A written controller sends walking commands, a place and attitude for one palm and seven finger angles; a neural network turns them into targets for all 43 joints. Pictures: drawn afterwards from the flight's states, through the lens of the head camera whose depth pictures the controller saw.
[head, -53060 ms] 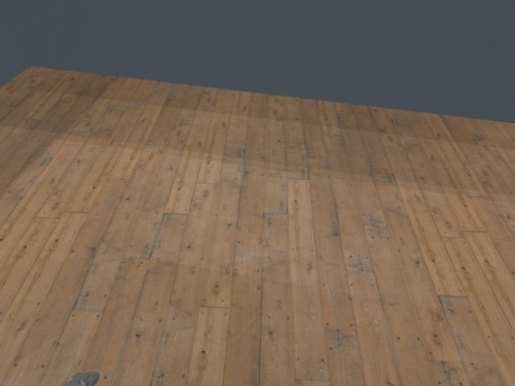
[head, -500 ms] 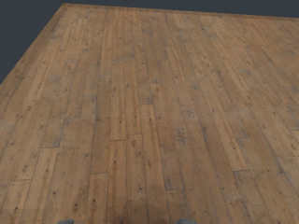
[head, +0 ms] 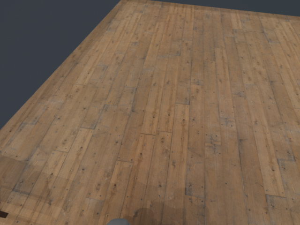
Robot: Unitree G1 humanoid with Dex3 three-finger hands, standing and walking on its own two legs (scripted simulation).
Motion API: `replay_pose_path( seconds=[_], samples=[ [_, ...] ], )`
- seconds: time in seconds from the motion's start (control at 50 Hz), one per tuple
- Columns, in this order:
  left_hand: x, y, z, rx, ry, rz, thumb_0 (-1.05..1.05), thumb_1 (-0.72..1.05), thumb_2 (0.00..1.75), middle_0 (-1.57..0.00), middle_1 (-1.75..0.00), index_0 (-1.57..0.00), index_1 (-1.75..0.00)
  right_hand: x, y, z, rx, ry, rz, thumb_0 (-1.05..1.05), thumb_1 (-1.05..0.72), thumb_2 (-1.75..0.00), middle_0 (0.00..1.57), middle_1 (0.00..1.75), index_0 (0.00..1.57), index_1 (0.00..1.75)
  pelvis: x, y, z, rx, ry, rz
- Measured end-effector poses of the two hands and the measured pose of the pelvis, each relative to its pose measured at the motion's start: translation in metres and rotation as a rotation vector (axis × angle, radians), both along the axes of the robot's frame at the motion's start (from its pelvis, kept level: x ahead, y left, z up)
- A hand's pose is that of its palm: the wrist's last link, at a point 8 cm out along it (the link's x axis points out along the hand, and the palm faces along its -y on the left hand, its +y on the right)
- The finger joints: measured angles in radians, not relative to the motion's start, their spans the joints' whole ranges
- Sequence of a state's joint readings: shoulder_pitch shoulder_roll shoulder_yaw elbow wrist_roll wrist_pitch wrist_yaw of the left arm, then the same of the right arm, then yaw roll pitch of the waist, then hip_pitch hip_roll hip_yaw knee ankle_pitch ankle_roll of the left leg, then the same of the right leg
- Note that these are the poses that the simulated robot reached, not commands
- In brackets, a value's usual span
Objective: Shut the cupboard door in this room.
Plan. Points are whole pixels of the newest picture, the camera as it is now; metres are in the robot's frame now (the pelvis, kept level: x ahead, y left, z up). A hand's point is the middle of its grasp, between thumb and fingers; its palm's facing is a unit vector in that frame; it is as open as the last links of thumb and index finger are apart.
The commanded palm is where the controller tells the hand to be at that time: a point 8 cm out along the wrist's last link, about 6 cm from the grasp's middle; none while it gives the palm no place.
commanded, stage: turn or walk to find it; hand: left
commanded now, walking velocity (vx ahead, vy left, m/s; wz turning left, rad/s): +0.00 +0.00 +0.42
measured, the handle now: out of the picture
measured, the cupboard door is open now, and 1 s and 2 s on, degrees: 93 93 93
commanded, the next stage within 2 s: stand and wait in 1.46 s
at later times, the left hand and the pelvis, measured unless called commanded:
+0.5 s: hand out of the picture +0.06 +0.23 -0.16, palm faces +0.21 -0.94 -0.26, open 7.4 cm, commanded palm none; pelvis +0.01 +0.01 +0.00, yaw +12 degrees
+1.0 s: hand out of the picture -0.07 +0.21 -0.19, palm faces +0.48 -0.84 -0.24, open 7.3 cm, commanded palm none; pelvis +0.01 +0.02 -0.01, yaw +27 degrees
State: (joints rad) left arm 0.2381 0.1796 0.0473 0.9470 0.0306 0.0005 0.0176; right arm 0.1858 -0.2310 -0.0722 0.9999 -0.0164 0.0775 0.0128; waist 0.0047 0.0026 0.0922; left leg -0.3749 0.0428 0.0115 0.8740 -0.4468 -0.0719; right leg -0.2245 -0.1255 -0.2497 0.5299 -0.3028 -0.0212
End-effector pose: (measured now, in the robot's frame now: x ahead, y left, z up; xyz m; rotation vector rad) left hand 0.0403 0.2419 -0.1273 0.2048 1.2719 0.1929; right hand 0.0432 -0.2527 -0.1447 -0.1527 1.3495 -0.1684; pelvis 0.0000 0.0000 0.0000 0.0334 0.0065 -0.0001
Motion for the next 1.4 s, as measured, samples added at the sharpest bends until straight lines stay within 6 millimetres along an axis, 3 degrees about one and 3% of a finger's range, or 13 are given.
replay_pose_path(
  seconds=[0.12, 0.2, 0.38, 0.52, 0.6, 0.72, 0.82, 0.9, 1.0, 1.06, 1.14, 1.24, 1.4],
  samples=[
    [-0.050, 0.039, -0.026, -0.013, 0.085, 0.115, 0.00, 0.91, 0.90, -0.20, -0.30, -0.20, -0.30, 0.061, 0.030, 0.007, -0.043, -0.128, 0.129, 0.00, -0.91, -0.90, 0.20, 0.30, 0.20, 0.30, 0.000, 0.024, -0.014, -0.025, 0.000, 0.063],
    [-0.062, 0.055, -0.025, -0.012, 0.126, 0.156, 0.00, 0.91, 0.90, -0.20, -0.30, -0.20, -0.30, 0.083, 0.050, 0.020, -0.052, -0.194, 0.175, 0.00, -0.91, -0.90, 0.20, 0.30, 0.20, 0.30, 0.001, 0.032, -0.008, -0.039, -0.007, 0.083],
    [-0.028, 0.053, -0.007, -0.011, -0.001, 0.179, 0.00, 0.91, 0.90, -0.20, -0.30, -0.20, -0.30, 0.088, 0.063, 0.022, -0.015, -0.175, 0.226, 0.00, -0.91, -0.90, 0.20, 0.30, 0.20, 0.30, 0.004, 0.030, 0.002, -0.046, -0.007, 0.151],
    [0.005, 0.026, 0.000, 0.021, -0.101, 0.170, 0.00, 0.91, 0.90, -0.20, -0.30, -0.20, -0.30, 0.075, 0.038, -0.006, 0.031, -0.096, 0.217, 0.00, -0.91, -0.90, 0.20, 0.30, 0.21, 0.30, 0.011, 0.004, -0.008, -0.017, 0.003, 0.211],
    [0.003, 0.007, 0.007, 0.040, -0.132, 0.193, 0.00, 0.91, 0.90, -0.20, -0.30, -0.20, -0.30, 0.072, 0.020, -0.017, 0.038, -0.040, 0.232, 0.00, -0.91, -0.90, 0.20, 0.30, 0.20, 0.30, 0.011, -0.008, -0.009, -0.015, -0.009, 0.266],
    [-0.022, -0.012, 0.011, 0.027, -0.091, 0.271, 0.00, 0.91, 0.90, -0.20, -0.30, -0.20, -0.30, 0.077, 0.008, -0.011, 0.029, 0.014, 0.283, 0.00, -0.91, -0.90, 0.20, 0.30, 0.20, 0.30, 0.015, -0.015, -0.001, -0.001, -0.007, 0.325],
    [-0.053, -0.015, 0.005, 0.007, -0.045, 0.346, 0.00, 0.91, 0.90, -0.20, -0.30, -0.20, -0.30, 0.093, 0.016, -0.004, 0.011, 0.028, 0.348, 0.00, -0.91, -0.90, 0.20, 0.30, 0.20, 0.30, 0.017, -0.013, 0.001, 0.003, 0.000, 0.375],
    [-0.087, -0.008, -0.005, -0.010, 0.002, 0.415, 0.00, 0.91, 0.90, -0.21, -0.30, -0.20, -0.30, 0.117, 0.038, 0.001, -0.003, -0.007, 0.425, 0.00, -0.91, -0.90, 0.20, 0.30, 0.20, 0.30, 0.014, -0.004, -0.002, -0.009, 0.002, 0.414],
    [-0.134, 0.009, -0.028, -0.037, 0.069, 0.505, 0.00, 0.91, 0.90, -0.20, -0.30, -0.20, -0.30, 0.151, 0.082, 0.006, -0.019, -0.120, 0.522, 0.00, -0.91, -0.90, 0.20, 0.30, 0.20, 0.30, 0.008, 0.016, -0.014, -0.030, -0.001, 0.463],
    [-0.148, 0.017, -0.028, -0.042, 0.110, 0.537, 0.00, 0.91, 0.90, -0.20, -0.30, -0.20, -0.30, 0.160, 0.102, 0.016, -0.018, -0.172, 0.556, 0.00, -0.91, -0.90, 0.20, 0.30, 0.20, 0.30, 0.006, 0.023, -0.010, -0.039, -0.007, 0.478],
    [-0.145, 0.027, -0.019, -0.043, 0.077, 0.563, 0.00, 0.91, 0.90, -0.20, -0.30, -0.20, -0.30, 0.165, 0.118, 0.026, -0.018, -0.184, 0.592, 0.00, -0.91, -0.90, 0.20, 0.30, 0.20, 0.30, 0.006, 0.029, -0.001, -0.056, -0.010, 0.509],
    [-0.125, 0.034, -0.010, -0.024, 0.008, 0.574, 0.00, 0.91, 0.90, -0.20, -0.30, -0.20, -0.30, 0.164, 0.124, 0.025, 0.001, -0.164, 0.614, 0.00, -0.91, -0.90, 0.20, 0.30, 0.20, 0.30, 0.010, 0.029, 0.004, -0.054, -0.007, 0.545],
    [-0.077, 0.027, 0.001, 0.026, -0.097, 0.567, 0.00, 0.91, 0.90, -0.20, -0.30, -0.20, -0.30, 0.160, 0.099, 0.000, 0.031, -0.070, 0.610, 0.00, -0.91, -0.90, 0.20, 0.30, 0.21, 0.30, 0.027, 0.010, -0.004, -0.034, -0.001, 0.613]
  ],
)
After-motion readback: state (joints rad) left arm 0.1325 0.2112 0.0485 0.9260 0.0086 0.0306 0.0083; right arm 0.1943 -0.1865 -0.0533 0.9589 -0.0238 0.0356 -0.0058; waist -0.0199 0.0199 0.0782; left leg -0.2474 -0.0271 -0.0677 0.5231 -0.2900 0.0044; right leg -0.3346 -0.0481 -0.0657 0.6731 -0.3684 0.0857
